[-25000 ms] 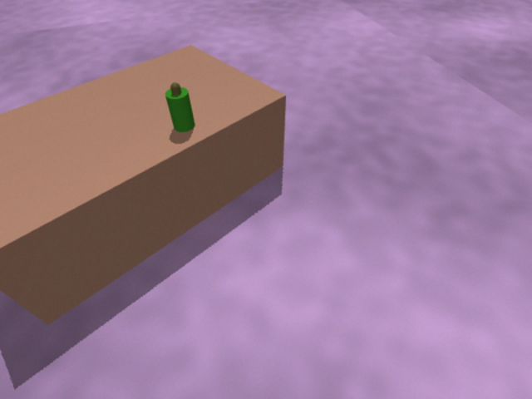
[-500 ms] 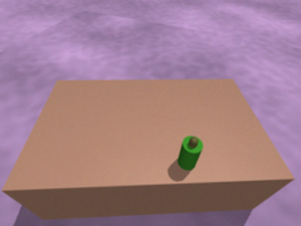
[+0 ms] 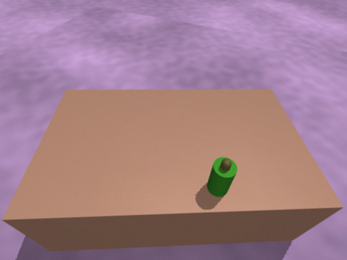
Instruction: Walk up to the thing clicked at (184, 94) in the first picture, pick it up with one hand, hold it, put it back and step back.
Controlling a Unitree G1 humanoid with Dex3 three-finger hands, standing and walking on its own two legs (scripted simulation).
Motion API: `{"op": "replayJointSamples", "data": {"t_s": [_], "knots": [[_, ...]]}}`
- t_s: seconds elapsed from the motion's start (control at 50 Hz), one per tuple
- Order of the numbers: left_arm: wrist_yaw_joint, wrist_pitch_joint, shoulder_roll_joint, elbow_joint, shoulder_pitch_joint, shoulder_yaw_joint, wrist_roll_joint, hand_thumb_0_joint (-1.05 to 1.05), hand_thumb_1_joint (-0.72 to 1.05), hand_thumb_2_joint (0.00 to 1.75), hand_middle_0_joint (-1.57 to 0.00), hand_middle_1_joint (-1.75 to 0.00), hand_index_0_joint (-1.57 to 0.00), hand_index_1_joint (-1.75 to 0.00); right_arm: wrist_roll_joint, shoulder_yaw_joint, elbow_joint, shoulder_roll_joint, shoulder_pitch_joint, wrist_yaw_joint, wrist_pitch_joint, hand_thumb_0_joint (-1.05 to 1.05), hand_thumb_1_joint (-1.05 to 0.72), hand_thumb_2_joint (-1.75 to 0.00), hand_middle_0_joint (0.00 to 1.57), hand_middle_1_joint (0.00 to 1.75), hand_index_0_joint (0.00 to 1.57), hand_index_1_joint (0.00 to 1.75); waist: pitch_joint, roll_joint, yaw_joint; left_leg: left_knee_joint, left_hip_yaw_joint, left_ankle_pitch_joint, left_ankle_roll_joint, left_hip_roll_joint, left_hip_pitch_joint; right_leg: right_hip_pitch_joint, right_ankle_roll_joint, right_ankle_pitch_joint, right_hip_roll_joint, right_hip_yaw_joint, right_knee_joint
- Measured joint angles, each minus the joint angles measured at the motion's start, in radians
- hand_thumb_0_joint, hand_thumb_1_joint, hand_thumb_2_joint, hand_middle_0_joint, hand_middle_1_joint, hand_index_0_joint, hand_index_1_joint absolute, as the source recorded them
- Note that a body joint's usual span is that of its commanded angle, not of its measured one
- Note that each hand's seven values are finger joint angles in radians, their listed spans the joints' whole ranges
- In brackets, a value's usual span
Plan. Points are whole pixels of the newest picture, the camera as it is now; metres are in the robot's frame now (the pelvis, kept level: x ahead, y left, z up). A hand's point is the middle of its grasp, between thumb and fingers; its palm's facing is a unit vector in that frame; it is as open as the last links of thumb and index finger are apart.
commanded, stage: stand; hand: right
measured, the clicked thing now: (222, 175) +0.47 -0.17 -0.24
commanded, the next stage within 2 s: none
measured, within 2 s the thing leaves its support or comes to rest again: neither
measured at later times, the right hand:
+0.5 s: hand out of the picture +0.08 -0.25 -0.15, palm faces -0.01 +0.93 -0.37, open 7.5 cm
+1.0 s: hand out of the picture +0.08 -0.26 -0.15, palm faces -0.02 +0.93 -0.36, open 7.4 cm
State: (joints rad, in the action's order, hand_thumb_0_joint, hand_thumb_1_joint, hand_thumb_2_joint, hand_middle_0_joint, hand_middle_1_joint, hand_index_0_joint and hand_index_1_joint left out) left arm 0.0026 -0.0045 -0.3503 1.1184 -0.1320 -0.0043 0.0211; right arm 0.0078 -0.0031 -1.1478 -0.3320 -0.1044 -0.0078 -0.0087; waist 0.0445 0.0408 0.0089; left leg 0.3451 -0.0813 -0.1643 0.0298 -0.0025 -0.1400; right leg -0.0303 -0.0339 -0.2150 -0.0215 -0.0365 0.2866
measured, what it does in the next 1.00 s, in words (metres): stands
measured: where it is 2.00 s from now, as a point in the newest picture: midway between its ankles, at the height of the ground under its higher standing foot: outside the picture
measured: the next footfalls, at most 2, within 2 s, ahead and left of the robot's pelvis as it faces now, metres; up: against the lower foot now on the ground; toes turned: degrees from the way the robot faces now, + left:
none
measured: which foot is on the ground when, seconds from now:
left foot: down 0.00-1.00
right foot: down 0.00-1.00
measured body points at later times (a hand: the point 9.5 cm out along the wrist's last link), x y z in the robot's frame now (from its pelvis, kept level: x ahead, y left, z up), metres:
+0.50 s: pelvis +0.00 +0.00 +0.00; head +0.01 +0.02 +0.45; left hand +0.07 +0.30 -0.14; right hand +0.08 -0.30 -0.12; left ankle +0.02 +0.10 -0.75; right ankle -0.03 -0.14 -0.75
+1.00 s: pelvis +0.00 +0.00 +0.00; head +0.01 +0.01 +0.45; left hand +0.07 +0.29 -0.14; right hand +0.08 -0.31 -0.12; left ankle +0.02 +0.10 -0.75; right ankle -0.03 -0.14 -0.75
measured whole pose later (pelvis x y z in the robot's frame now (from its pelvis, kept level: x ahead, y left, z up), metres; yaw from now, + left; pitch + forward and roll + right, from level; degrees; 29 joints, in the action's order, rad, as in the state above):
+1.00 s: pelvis +0.00 +0.00 +0.00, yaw +1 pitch -2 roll +0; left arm 0.00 0.00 -0.35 1.10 -0.15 -0.01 0.02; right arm 0.01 0.01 -1.15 -0.34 -0.11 0.00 -0.01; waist 0.04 0.03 0.01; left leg 0.33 -0.06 -0.16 0.03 0.00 -0.14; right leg -0.02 -0.03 -0.22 -0.03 -0.01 0.28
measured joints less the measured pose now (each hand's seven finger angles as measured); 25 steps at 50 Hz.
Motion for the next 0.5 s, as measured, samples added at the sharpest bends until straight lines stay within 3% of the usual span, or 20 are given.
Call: {"op": "replayJointSamples", "data": {"t_s": [0.14, 0.28, 0.38, 0.5], "knots": [[0.0, -0.002, -0.001, 0.001, -0.003, 0.0, -0.001, 0.01, 0.91, 0.9, -0.2, -0.3, -0.2, -0.3, 0.0, 0.001, -0.002, 0.002, 0.004, 0.0, -0.001, 0.0, -0.16, -0.67, 0.19, 0.27, 0.19, 0.27, -0.001, 0.0, -0.003, -0.006, -0.001, -0.001, 0.003, 0.006, 0.007, 0.005, -0.003, -0.003, -0.006, -0.001, -0.001], [-0.001, 0.0, -0.001, -0.001, -0.006, 0.001, -0.001, 0.01, 0.91, 0.9, -0.2, -0.3, -0.2, -0.3, 0.0, 0.004, -0.001, 0.002, 0.005, 0.001, -0.001, 0.0, -0.63, -0.84, 0.21, 0.29, 0.2, 0.29, -0.004, -0.001, -0.005, -0.01, 0.001, 0.0, 0.005, 0.012, 0.009, 0.006, -0.005, -0.006, -0.011, 0.002, 0.0], [-0.001, 0.0, -0.001, -0.002, -0.009, 0.002, -0.002, 0.01, 0.91, 0.9, -0.2, -0.3, -0.2, -0.3, 0.0, 0.006, -0.002, 0.001, 0.004, 0.002, -0.002, 0.0, -0.8, -0.88, 0.21, 0.3, 0.2, 0.3, -0.004, -0.003, -0.005, -0.013, 0.003, 0.002, 0.006, 0.014, 0.01, 0.006, -0.006, -0.009, -0.013, 0.005, 0.002], [-0.002, 0.001, -0.001, -0.005, -0.013, 0.002, -0.001, 0.01, 0.91, 0.9, -0.2, -0.3, -0.2, -0.3, 0.0, 0.007, -0.003, -0.001, 0.001, 0.003, -0.002, 0.01, -0.87, -0.9, 0.21, 0.3, 0.2, 0.3, -0.004, -0.006, -0.004, -0.014, 0.007, 0.003, 0.005, 0.015, 0.01, 0.007, -0.005, -0.01, -0.013, 0.009, 0.002]]}}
